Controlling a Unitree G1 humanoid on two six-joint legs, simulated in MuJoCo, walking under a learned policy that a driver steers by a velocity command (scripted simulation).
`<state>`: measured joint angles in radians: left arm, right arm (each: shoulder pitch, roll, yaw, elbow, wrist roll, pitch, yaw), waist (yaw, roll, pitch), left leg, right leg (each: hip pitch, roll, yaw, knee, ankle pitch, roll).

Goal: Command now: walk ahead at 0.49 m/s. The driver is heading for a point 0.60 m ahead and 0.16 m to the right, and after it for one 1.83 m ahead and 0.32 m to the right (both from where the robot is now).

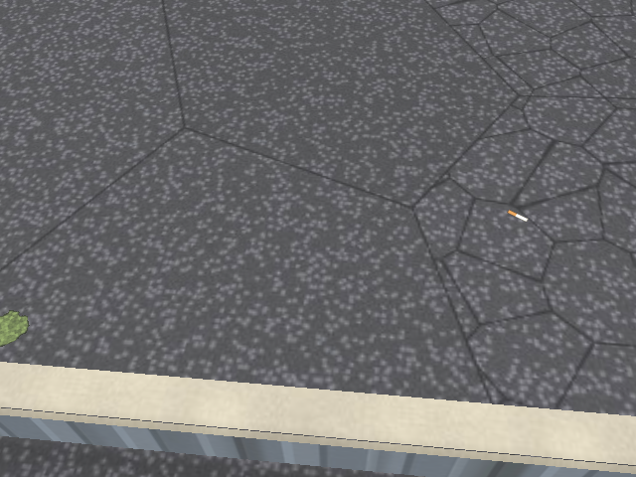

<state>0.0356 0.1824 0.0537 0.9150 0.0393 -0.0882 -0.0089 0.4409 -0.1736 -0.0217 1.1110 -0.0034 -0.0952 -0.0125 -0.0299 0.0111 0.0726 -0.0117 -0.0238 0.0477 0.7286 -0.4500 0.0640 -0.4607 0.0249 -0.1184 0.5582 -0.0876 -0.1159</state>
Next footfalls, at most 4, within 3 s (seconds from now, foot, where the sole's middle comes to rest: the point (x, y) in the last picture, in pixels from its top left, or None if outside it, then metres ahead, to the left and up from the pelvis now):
0.50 left None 0.36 0.11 -0.76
0.94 right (390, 372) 0.60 -0.11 -0.62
1.50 left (402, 232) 0.94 -0.18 -0.62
2.00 right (493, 160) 1.16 -0.43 -0.62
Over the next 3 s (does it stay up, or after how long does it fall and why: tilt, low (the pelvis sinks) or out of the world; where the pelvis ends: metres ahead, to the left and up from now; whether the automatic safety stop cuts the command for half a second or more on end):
stays up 1.54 -0.25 0.15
